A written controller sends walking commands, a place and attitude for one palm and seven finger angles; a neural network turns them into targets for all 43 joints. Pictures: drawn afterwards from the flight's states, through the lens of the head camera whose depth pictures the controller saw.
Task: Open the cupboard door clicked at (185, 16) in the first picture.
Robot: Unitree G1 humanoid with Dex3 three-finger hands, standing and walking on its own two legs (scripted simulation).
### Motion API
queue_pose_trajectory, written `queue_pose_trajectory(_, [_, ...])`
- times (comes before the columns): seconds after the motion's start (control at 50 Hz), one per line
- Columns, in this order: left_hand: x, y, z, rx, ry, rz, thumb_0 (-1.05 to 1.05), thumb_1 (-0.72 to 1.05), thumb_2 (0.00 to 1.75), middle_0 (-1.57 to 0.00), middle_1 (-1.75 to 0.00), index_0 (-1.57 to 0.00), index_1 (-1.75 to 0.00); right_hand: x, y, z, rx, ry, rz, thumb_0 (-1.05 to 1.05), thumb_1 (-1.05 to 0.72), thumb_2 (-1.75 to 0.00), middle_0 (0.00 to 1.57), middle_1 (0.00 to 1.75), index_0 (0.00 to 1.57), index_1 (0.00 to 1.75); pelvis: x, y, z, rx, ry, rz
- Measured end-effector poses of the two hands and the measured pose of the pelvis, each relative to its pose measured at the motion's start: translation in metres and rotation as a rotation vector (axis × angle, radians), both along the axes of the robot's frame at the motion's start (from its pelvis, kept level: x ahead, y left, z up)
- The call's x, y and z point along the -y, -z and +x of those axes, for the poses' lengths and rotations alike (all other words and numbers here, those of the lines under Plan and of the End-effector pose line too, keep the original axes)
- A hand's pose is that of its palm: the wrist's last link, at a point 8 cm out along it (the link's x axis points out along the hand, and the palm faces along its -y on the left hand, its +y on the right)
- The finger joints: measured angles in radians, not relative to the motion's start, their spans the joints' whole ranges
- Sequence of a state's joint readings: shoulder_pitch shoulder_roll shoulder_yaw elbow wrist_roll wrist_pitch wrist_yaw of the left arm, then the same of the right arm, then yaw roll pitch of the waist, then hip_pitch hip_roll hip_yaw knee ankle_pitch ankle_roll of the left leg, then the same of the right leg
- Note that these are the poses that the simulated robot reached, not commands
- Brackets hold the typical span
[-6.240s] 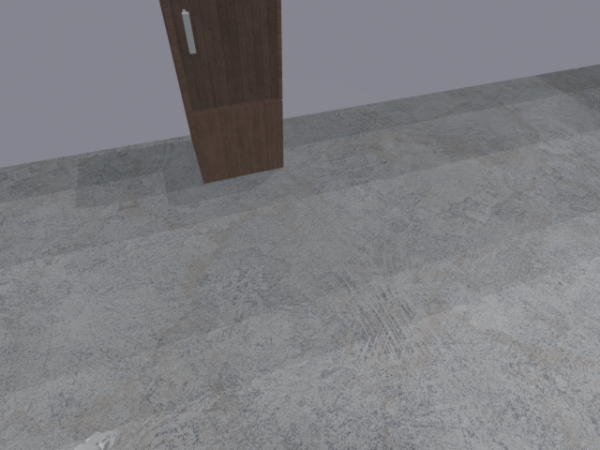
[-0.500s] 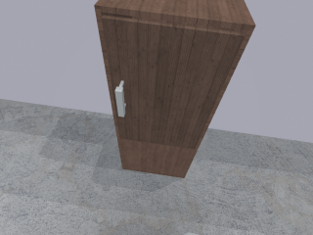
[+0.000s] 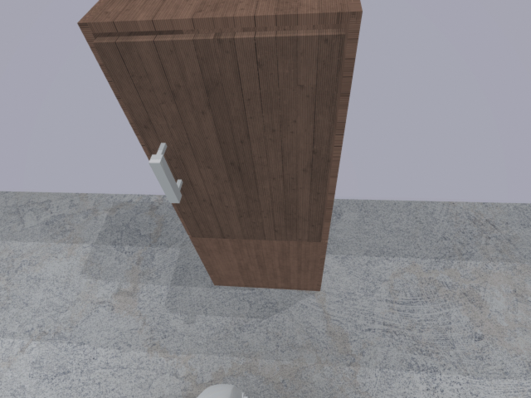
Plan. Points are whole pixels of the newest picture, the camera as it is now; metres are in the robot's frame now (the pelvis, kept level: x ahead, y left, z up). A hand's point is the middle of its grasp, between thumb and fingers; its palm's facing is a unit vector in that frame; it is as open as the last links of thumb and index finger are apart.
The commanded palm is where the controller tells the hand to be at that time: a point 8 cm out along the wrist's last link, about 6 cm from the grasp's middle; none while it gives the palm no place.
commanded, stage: come to a stop and stand still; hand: left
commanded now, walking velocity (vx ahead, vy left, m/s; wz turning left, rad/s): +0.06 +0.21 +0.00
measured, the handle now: (169, 173) +0.54 +0.24 -0.03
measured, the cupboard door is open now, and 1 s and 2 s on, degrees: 0 0 0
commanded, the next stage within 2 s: look again from close up in 1.30 s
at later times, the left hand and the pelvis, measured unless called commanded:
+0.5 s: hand out of the picture -0.05 +0.25 -0.18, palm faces +0.08 -0.98 -0.18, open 7.4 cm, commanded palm none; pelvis -0.03 +0.06 +0.01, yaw +1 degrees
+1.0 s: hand out of the picture +0.07 +0.18 -0.17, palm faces +0.07 -0.98 -0.21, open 7.2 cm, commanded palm none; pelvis +0.00 +0.00 +0.00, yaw +1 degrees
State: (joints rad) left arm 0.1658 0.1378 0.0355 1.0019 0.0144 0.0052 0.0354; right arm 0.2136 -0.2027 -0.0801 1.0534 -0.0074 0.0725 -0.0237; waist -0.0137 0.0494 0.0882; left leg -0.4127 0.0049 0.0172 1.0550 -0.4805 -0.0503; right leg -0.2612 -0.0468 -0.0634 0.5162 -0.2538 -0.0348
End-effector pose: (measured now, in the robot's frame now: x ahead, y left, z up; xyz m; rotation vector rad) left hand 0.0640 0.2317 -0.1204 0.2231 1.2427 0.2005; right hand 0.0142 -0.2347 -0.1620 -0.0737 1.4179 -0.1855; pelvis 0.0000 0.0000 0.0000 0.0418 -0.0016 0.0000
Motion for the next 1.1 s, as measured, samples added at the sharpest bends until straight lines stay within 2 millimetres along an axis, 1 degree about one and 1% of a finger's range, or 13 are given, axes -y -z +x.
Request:
queue_pose_trajectory(0.1, [-0.005, -0.005, -0.032, -0.013, -0.047, 0.012, 0.0, 0.91, 0.9, -0.2, -0.3, -0.21, -0.3, 0.011, -0.007, 0.016, 0.056, -0.052, -0.015, 0.0, -0.91, -0.9, 0.2, 0.3, 0.19, 0.29, 0.001, -0.004, -0.012, -0.003, -0.007, 0.01])
queue_pose_trajectory(0.2, [-0.02, -0.004, -0.07, -0.05, -0.08, 0.01, 0.0, 0.9, 0.9, -0.2, -0.3, -0.21, -0.3, 0.008, -0.017, 0.031, 0.126, -0.096, -0.035, 0.0, -0.91, -0.9, 0.19, 0.3, 0.19, 0.29, -0.008, -0.005, -0.024, -0.002, -0.006, 0.014])
queue_pose_trajectory(0.32, [-0.047, 0.014, -0.112, -0.115, -0.109, -0.031, 0.0, 0.9, 0.9, -0.2, -0.3, -0.21, -0.3, -0.02, -0.029, 0.036, 0.207, -0.129, -0.07, 0.0, -0.91, -0.9, 0.19, 0.3, 0.19, 0.29, -0.033, 0.0, -0.036, 0.0, 0.005, -0.018])
queue_pose_trajectory(0.36, [-0.058, 0.026, -0.121, -0.137, -0.113, -0.053, 0.0, 0.9, 0.9, -0.2, -0.3, -0.21, -0.29, -0.032, -0.029, 0.029, 0.225, -0.128, -0.089, 0.0, -0.91, -0.9, 0.19, 0.3, 0.19, 0.29, -0.043, 0.006, -0.038, 0.001, 0.002, -0.044])
queue_pose_trajectory(0.4, [-0.064, 0.03, -0.125, -0.157, -0.111, -0.069, 0.0, 0.9, 0.9, -0.2, -0.3, -0.2, -0.29, -0.046, -0.033, 0.015, 0.206, -0.121, -0.088, 0.0, -0.91, -0.9, 0.2, 0.3, 0.19, 0.29, -0.049, 0.003, -0.038, 0.007, 0.001, -0.044])
queue_pose_trajectory(0.44, [-0.066, 0.03, -0.124, -0.166, -0.103, -0.084, 0.01, 0.9, 0.9, -0.2, -0.3, -0.2, -0.29, -0.057, -0.037, 0.0, 0.171, -0.113, -0.083, 0.0, -0.91, -0.9, 0.2, 0.3, 0.19, 0.29, -0.052, -0.002, -0.036, 0.005, -0.005, -0.052])
queue_pose_trajectory(0.58, [-0.061, 0.027, -0.104, -0.175, -0.067, -0.116, 0.0, 0.91, 0.9, -0.19, -0.3, -0.2, -0.29, -0.066, -0.038, -0.05, 0.024, -0.049, -0.084, 0.0, -0.93, -0.9, 0.2, 0.3, 0.2, 0.3, -0.053, -0.007, -0.025, -0.018, 0.0, -0.041])
queue_pose_trajectory(0.68, [-0.044, 0.027, -0.071, -0.167, -0.023, -0.106, 0.0, 0.91, 0.9, -0.19, -0.3, -0.2, -0.29, -0.061, -0.03, -0.079, -0.077, 0.006, -0.059, 0.0, -0.91, -0.9, 0.2, 0.3, 0.2, 0.3, -0.04, -0.004, -0.019, -0.023, 0.007, -0.033])
queue_pose_trajectory(0.76, [-0.024, 0.026, -0.038, -0.107, 0.011, -0.079, 0.0, 0.91, 0.9, -0.19, -0.3, -0.2, -0.29, -0.048, -0.015, -0.092, -0.135, 0.049, -0.022, 0.0, -0.91, -0.9, 0.2, 0.3, 0.2, 0.3, -0.024, 0.004, -0.011, -0.021, 0.017, -0.028])
queue_pose_trajectory(0.84, [-0.01, 0.017, -0.015, -0.042, 0.015, -0.06, 0.0, 0.92, 0.9, -0.19, -0.3, -0.2, -0.29, -0.037, -0.009, -0.085, -0.148, 0.043, -0.001, 0.0, -0.91, -0.9, 0.2, 0.3, 0.2, 0.3, -0.013, 0.003, -0.005, -0.012, -0.014, -0.043])
queue_pose_trajectory(0.92, [-0.001, 0.017, -0.005, 0.004, -0.009, -0.063, 0.0, 0.92, 0.9, -0.2, -0.3, -0.2, -0.29, -0.03, -0.007, -0.062, -0.106, 0.011, -0.003, 0.0, -0.91, -0.9, 0.2, 0.3, 0.2, 0.3, -0.007, 0.003, -0.001, 0.005, -0.028, -0.048])
queue_pose_trajectory(1.04, [0.004, 0.02, -0.007, 0.002, -0.04, -0.069, -0.01, 0.94, 0.9, -0.2, -0.3, -0.2, -0.29, -0.028, -0.009, -0.024, -0.011, -0.022, 0.0, 0.0, -0.91, -0.9, 0.2, 0.3, 0.19, 0.29, 0.001, 0.001, 0.006, 0.019, -0.019, -0.04])
queue_pose_trajectory(1.1, [0.004, 0.018, -0.016, -0.02, -0.049, -0.065, -0.01, 0.95, 0.9, -0.2, -0.3, -0.2, -0.29, -0.023, -0.01, -0.015, -0.004, -0.04, -0.012, 0.01, -0.93, -0.9, 0.2, 0.3, 0.2, 0.3, 0.003, 0.0, 0.007, 0.017, -0.019, -0.039])
